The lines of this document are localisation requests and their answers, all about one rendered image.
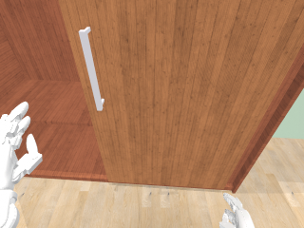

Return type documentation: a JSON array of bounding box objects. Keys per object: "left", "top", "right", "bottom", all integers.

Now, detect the left robot forearm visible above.
[{"left": 0, "top": 189, "right": 20, "bottom": 228}]

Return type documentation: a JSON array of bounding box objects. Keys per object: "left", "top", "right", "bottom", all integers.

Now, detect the robot left hand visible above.
[{"left": 0, "top": 102, "right": 43, "bottom": 191}]

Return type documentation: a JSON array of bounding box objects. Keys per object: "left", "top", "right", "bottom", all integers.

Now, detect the robot right hand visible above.
[{"left": 219, "top": 193, "right": 255, "bottom": 228}]

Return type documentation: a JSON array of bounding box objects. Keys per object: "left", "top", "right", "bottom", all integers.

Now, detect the wardrobe door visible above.
[
  {"left": 58, "top": 0, "right": 304, "bottom": 189},
  {"left": 227, "top": 43, "right": 304, "bottom": 184}
]

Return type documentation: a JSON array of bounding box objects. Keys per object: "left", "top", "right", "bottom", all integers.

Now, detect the handle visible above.
[{"left": 78, "top": 27, "right": 105, "bottom": 111}]

